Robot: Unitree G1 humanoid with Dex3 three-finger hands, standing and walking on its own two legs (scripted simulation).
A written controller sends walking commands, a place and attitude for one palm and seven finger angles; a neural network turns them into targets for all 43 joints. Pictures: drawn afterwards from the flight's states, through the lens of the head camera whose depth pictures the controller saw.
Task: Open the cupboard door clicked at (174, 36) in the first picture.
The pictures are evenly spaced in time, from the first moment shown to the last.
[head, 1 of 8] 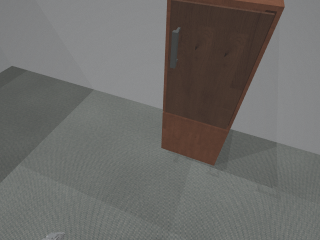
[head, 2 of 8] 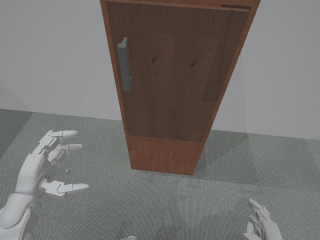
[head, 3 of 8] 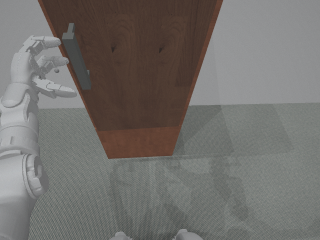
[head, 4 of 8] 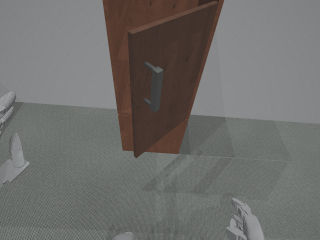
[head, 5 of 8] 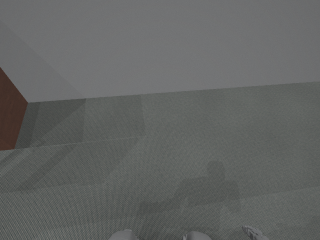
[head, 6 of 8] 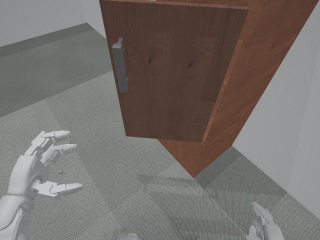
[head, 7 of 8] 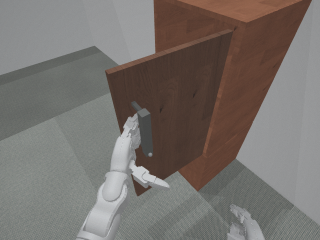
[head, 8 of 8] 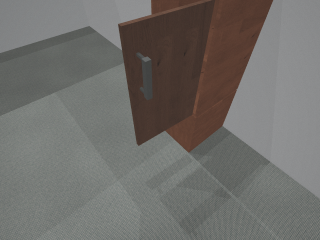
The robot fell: no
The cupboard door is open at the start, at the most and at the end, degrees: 0 88 86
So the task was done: yes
